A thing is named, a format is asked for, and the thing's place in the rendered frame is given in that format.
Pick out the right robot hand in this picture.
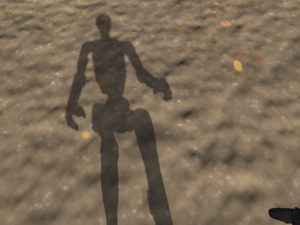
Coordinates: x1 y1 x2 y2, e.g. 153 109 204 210
268 207 300 225

